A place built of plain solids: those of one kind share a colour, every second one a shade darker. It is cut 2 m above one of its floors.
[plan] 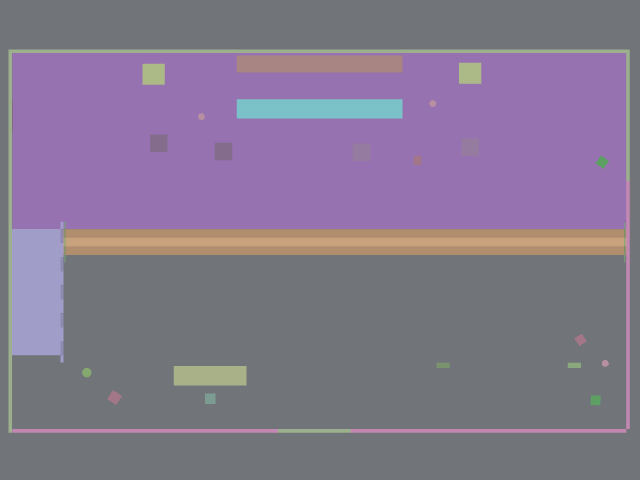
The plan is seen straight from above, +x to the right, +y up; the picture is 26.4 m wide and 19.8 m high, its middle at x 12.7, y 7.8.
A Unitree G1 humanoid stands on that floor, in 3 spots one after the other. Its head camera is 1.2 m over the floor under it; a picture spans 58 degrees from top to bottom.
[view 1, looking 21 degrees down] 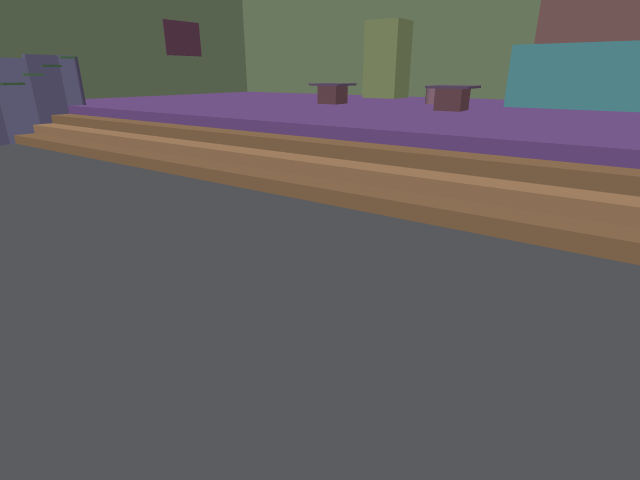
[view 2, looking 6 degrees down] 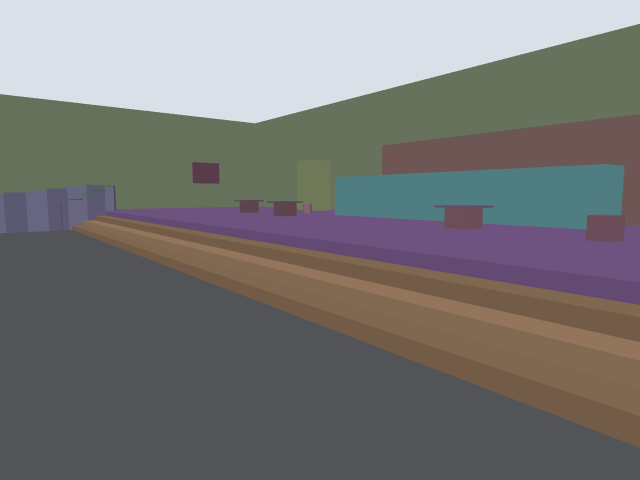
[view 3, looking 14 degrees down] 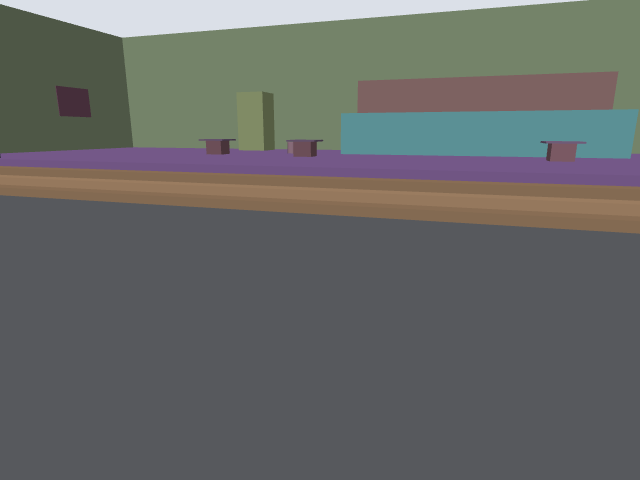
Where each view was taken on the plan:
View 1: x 11.33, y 3.79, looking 125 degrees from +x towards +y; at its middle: ground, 3.35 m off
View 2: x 18.83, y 4.79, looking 142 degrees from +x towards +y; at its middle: upper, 5.66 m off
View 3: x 12.47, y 1.10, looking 108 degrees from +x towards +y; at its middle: ground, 4.96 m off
